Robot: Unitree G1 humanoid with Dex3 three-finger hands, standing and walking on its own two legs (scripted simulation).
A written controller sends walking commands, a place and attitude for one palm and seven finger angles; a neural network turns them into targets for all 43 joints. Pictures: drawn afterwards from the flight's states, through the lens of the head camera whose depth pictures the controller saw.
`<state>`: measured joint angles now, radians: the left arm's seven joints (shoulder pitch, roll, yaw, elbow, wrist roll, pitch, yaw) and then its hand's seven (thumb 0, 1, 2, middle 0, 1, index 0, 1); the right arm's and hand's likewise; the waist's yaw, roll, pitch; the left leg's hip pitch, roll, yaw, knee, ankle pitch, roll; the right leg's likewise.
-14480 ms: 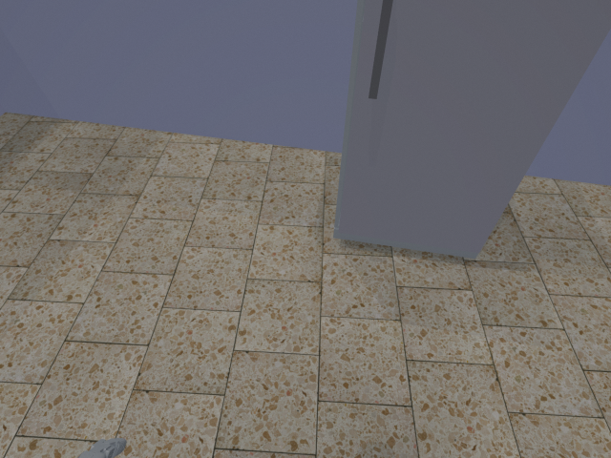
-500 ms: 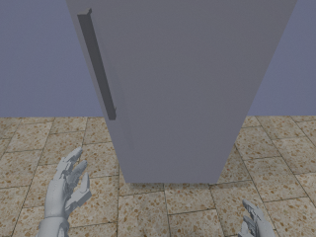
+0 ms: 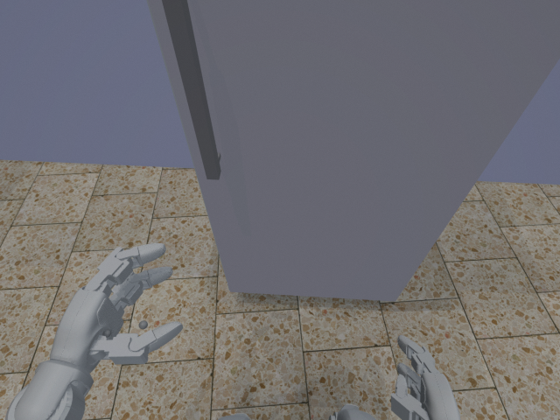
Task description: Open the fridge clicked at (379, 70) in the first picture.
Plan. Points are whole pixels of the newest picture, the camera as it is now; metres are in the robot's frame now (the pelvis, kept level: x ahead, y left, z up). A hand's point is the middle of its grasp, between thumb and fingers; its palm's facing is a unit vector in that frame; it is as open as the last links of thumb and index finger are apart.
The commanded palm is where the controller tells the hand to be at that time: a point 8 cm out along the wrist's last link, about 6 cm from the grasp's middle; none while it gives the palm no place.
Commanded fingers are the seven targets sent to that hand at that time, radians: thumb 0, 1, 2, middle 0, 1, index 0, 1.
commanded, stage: raise the hand to about handle height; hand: left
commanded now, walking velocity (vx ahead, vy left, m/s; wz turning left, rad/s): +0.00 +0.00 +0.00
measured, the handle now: (198, 83) +0.54 +0.16 +0.19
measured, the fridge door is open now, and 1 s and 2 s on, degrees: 0 0 0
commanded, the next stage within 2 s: move the hooked fingers beside the handle in 1.34 s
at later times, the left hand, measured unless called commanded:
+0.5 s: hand (60, 259) +0.26 +0.26 +0.15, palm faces +0.07 -0.99 -0.08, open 13.5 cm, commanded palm +0.23 +0.30 +0.15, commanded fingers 0.00 -0.50 0.30 -0.30 -1.20 -0.30 -1.20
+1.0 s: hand (51, 208) +0.30 +0.27 +0.18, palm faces +0.02 -1.00 -0.07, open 14.0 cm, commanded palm +0.26 +0.31 +0.19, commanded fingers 0.00 -0.50 0.30 -0.30 -1.20 -0.30 -1.20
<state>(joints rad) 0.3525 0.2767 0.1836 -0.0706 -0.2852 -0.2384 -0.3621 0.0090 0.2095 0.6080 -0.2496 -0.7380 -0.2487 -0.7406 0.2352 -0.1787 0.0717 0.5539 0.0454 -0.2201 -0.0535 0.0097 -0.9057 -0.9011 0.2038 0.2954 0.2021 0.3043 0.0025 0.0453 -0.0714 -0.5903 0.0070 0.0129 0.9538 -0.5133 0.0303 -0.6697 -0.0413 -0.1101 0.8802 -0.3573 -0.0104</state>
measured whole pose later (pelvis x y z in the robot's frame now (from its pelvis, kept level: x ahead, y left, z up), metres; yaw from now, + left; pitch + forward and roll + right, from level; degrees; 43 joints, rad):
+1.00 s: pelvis +0.02 -0.01 +0.04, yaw +0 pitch +0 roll -1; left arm -0.10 0.47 0.46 0.25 -0.34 0.09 -0.50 -0.01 -0.50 0.30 -0.30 -1.20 -0.30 -1.20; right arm 0.26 -0.29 0.08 0.59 0.07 -0.22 -0.10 0.01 -0.91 -0.90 0.20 0.30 0.20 0.30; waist 0.04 0.06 -0.01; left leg -0.21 0.00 0.03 0.56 -0.36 0.02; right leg -0.31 -0.03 -0.10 0.53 -0.23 -0.01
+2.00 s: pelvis +0.01 -0.01 +0.04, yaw -1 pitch +2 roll +0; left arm -0.33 0.47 0.44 0.50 -0.28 0.00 -0.44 -0.01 -0.50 0.30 -0.30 -1.20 -0.30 -1.20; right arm 0.28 -0.29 0.07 0.60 0.07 -0.21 -0.12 0.01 -0.91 -0.90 0.20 0.30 0.20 0.30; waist 0.02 0.03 0.01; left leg -0.26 0.00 0.04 0.57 -0.34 0.02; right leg -0.36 -0.02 -0.09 0.54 -0.21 -0.02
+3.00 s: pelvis +0.02 +0.00 +0.04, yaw -2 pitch +9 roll -1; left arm -0.79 0.53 0.40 1.00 -0.16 -0.18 -0.37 -0.01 -0.50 0.30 -0.30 -1.20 -0.30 -1.20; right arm 0.36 -0.30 0.06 0.63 0.04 -0.09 -0.08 0.00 -0.91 -0.90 0.20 0.30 0.20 0.30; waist -0.07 0.02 -0.03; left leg -0.42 0.00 0.05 0.63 -0.37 0.03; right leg -0.52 -0.02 -0.07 0.59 -0.23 -0.01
